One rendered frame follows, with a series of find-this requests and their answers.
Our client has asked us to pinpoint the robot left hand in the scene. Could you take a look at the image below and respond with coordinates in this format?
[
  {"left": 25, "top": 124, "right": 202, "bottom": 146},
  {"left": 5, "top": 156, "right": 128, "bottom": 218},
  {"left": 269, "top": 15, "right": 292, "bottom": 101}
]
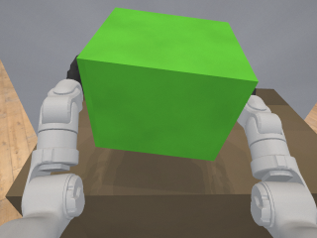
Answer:
[{"left": 66, "top": 55, "right": 84, "bottom": 94}]

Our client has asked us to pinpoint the left robot upper arm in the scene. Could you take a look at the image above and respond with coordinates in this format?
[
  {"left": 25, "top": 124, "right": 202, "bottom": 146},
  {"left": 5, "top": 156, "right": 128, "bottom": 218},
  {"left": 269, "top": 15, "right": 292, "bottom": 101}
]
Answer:
[{"left": 0, "top": 173, "right": 85, "bottom": 238}]

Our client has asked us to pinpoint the carton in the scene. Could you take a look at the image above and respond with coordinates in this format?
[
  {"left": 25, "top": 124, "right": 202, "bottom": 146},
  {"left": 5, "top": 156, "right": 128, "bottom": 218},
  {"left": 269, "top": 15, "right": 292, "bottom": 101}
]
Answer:
[{"left": 76, "top": 7, "right": 259, "bottom": 162}]

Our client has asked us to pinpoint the right robot upper arm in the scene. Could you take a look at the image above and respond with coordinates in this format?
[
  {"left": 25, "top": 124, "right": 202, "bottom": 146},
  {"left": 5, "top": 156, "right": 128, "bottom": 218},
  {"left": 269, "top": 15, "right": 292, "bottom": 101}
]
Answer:
[{"left": 251, "top": 181, "right": 317, "bottom": 238}]

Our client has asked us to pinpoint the pedestal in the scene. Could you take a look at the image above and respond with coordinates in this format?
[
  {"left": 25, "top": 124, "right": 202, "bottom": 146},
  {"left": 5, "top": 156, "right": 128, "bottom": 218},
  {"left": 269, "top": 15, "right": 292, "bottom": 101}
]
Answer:
[{"left": 5, "top": 88, "right": 317, "bottom": 238}]

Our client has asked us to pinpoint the robot right forearm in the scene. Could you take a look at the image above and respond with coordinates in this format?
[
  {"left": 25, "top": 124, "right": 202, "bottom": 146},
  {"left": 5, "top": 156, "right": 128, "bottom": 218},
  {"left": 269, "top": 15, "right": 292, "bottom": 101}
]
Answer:
[{"left": 237, "top": 95, "right": 317, "bottom": 223}]

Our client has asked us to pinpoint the robot left forearm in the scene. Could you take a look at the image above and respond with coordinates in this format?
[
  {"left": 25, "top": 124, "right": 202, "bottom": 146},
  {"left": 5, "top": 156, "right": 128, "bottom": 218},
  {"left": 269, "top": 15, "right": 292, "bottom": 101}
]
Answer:
[{"left": 21, "top": 78, "right": 83, "bottom": 215}]

